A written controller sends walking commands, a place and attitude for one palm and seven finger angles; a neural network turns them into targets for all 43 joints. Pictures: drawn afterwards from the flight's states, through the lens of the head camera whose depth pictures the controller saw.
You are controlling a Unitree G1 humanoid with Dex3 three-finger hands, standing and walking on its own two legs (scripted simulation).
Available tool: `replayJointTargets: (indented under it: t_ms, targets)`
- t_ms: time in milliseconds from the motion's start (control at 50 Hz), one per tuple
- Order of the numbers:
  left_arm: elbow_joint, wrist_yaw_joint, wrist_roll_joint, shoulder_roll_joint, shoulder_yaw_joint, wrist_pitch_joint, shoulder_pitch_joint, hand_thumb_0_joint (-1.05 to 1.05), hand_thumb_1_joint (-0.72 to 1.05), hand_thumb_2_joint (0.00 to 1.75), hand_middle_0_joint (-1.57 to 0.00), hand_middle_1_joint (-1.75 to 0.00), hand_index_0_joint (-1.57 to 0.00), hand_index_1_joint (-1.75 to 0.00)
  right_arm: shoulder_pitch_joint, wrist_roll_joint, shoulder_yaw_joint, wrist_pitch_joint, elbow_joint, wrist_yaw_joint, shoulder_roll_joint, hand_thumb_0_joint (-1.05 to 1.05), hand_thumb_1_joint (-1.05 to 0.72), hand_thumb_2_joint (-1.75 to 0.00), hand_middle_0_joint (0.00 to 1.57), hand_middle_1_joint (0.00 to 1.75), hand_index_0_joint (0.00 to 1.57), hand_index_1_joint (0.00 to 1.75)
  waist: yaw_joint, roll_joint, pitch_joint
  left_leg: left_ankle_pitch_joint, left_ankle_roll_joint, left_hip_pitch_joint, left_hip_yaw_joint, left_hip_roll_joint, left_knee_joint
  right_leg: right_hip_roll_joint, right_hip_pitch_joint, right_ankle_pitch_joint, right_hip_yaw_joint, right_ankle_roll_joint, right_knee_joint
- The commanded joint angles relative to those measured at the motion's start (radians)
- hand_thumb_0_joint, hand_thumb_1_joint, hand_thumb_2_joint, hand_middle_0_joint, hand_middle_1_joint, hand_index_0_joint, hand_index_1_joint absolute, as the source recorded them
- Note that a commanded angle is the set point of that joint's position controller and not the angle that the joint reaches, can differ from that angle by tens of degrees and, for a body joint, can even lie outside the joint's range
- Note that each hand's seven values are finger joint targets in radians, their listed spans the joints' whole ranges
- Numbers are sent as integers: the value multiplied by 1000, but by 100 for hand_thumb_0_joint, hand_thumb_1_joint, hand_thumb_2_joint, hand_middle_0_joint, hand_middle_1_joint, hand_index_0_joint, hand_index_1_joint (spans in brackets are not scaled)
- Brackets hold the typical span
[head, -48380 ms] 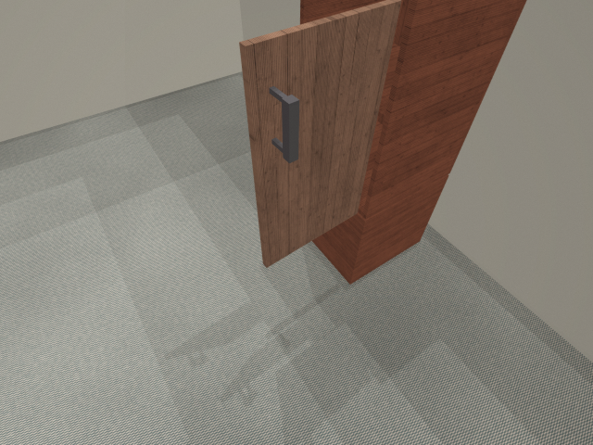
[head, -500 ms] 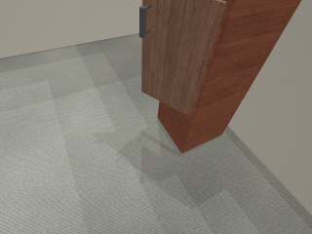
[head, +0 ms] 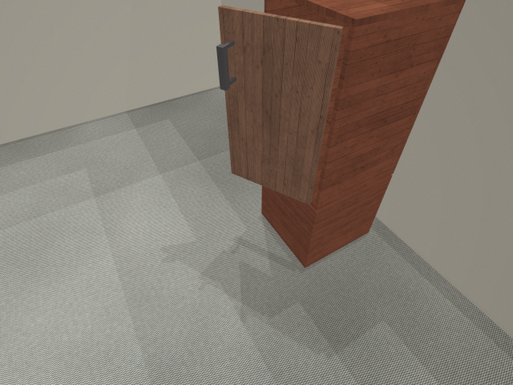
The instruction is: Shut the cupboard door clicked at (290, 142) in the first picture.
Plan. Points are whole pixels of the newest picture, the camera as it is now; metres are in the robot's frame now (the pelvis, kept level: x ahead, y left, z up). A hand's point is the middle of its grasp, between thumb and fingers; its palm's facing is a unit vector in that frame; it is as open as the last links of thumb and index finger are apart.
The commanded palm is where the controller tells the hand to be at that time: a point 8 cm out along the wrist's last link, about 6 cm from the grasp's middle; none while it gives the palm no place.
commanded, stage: let the arm hang, fingers relaxed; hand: left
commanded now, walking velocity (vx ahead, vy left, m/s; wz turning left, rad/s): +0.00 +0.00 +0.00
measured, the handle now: (227, 65) +0.91 +0.13 +0.10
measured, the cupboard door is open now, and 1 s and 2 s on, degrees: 29 29 29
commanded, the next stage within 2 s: look to check the result in 0.24 s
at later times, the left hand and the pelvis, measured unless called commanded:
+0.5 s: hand out of the picture -0.03 +0.19 -0.18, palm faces +0.04 -0.98 -0.19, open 7.4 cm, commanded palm none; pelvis -0.01 +0.01 +0.00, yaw +0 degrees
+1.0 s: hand out of the picture +0.04 +0.23 -0.17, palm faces +0.00 -0.96 -0.27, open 7.4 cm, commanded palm none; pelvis +0.00 +0.02 +0.00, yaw +0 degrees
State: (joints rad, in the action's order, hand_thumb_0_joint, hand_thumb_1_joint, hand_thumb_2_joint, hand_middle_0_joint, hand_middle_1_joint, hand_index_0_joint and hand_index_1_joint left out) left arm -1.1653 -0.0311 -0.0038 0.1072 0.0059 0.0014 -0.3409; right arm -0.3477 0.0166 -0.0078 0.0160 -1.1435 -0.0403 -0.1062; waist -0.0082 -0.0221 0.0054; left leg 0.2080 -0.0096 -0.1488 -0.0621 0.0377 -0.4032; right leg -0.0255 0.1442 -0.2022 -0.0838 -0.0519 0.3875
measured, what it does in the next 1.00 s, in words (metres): stands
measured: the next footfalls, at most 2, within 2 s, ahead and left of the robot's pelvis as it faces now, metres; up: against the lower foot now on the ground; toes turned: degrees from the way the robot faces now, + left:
right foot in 1.66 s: +0.08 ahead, -0.11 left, +0.00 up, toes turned +23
left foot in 1.98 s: -0.02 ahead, +0.14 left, +0.00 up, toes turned +39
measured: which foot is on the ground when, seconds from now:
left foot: down 0.00-1.00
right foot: down 0.00-1.00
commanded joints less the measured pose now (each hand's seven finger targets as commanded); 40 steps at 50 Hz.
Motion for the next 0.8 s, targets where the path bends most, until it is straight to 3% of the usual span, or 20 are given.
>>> replayJointTargets:
  t_ms: [0, 280, 780]
  targets:
    - [19, -10, -6, 110, 19, 9, -71, 0, 90, 90, -20, -30, -20, -30, -86, -1, 13, -8, 21, -3, -76, 0, -90, -90, 20, 30, 20, 30, 4, 20, 133, 21, 34, -64, 62, 56, 78, 128, 108, -98, 142, -2, -128]
    - [24, -8, -6, 108, 22, 11, -64, 0, 90, 90, -20, -30, -20, -30, -94, 1, 18, -11, 32, -4, -85, 0, -90, -90, 20, 30, 20, 30, -1, 8, 135, 39, 38, -82, 73, 56, 78, 128, 115, -102, 145, -4, -116]
    - [65, 6, -10, 247, 37, 19, 76, 0, 90, 90, -20, -30, -20, -30, 56, -2, 40, -26, 68, 7, -245, 0, -90, -90, 20, 30, 20, 30, 0, 14, 88, 13, 44, -45, 107, 83, 131, 133, 53, -21, 144, 1, -103]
